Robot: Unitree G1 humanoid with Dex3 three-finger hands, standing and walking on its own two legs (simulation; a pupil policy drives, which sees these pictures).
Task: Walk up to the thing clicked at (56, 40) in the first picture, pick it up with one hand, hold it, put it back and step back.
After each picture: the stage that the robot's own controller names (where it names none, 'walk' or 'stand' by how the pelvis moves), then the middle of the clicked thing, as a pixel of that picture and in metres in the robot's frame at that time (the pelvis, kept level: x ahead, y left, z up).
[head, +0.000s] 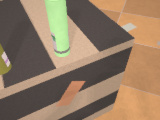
stand; (59, 28) +0.55 +0.11 +0.13
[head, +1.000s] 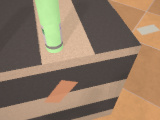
sink last; (50, 21) +0.51 +0.15 +0.16
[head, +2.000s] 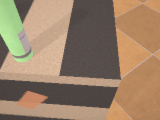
stand; (11, 28) +0.45 +0.25 +0.16
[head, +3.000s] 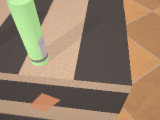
stand; (31, 35) +0.47 +0.20 +0.14
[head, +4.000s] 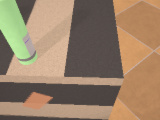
stand; (16, 32) +0.46 +0.23 +0.15
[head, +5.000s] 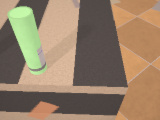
stand; (30, 45) +0.46 +0.20 +0.12
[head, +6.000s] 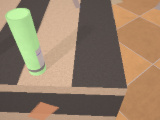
stand; (29, 46) +0.45 +0.21 +0.12
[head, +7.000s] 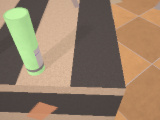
stand; (27, 46) +0.45 +0.21 +0.12
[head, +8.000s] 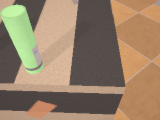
rise first; (25, 44) +0.45 +0.22 +0.12
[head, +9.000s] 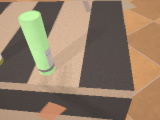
rise first; (39, 46) +0.46 +0.21 +0.13
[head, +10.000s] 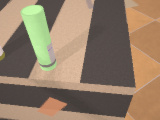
go down; (41, 41) +0.47 +0.19 +0.13
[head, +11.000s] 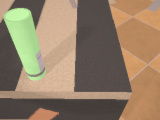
go down; (28, 49) +0.43 +0.19 +0.14
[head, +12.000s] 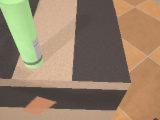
close in; (25, 36) +0.46 +0.19 +0.15
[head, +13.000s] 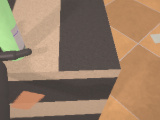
close; (2, 24) +0.47 +0.21 +0.18
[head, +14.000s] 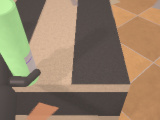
lift; (16, 50) +0.35 +0.19 +0.22
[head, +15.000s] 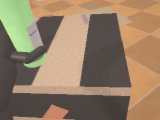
lift; (19, 21) +0.32 +0.16 +0.34
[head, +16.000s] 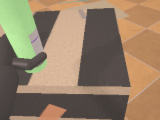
hold; (20, 28) +0.32 +0.16 +0.32
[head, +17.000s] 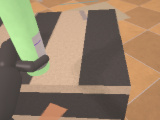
crouch; (24, 32) +0.33 +0.16 +0.30
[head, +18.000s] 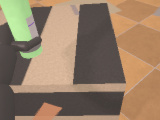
crouch; (19, 15) +0.42 +0.18 +0.30
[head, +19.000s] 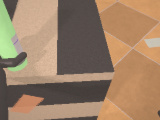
lower; (3, 34) +0.47 +0.22 +0.15
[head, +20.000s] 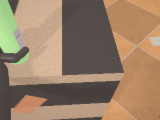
lower; (4, 27) +0.46 +0.21 +0.18
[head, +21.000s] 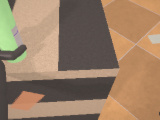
lower; (2, 25) +0.47 +0.21 +0.18
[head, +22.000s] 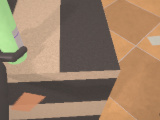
lower; (3, 27) +0.47 +0.21 +0.17
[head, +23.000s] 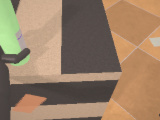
loosen; (6, 28) +0.46 +0.21 +0.17
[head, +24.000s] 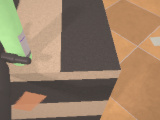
withdraw; (9, 30) +0.46 +0.20 +0.17
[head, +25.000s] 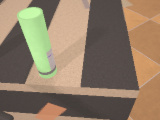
sink last; (40, 47) +0.43 +0.18 +0.15
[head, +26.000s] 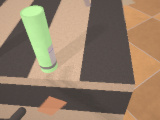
stand; (42, 43) +0.46 +0.19 +0.13
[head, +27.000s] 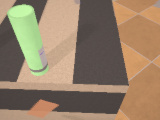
stand; (31, 45) +0.44 +0.19 +0.13
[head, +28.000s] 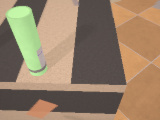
stand; (30, 45) +0.44 +0.20 +0.13
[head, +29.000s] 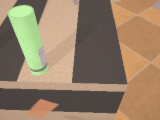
stand; (31, 45) +0.45 +0.20 +0.13
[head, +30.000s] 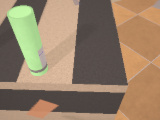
stand; (31, 45) +0.44 +0.20 +0.13
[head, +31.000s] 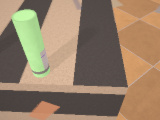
walk; (34, 47) +0.45 +0.19 +0.13
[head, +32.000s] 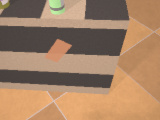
walk; out of the picture +0.74 +0.14 +0.15
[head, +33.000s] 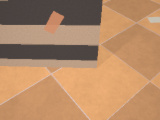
stand; out of the picture +1.12 +0.23 +0.15
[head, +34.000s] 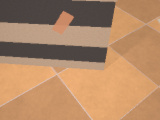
stand; out of the picture +1.08 +0.13 +0.15
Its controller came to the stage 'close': yes
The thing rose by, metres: 0.21
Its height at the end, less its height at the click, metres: +0.00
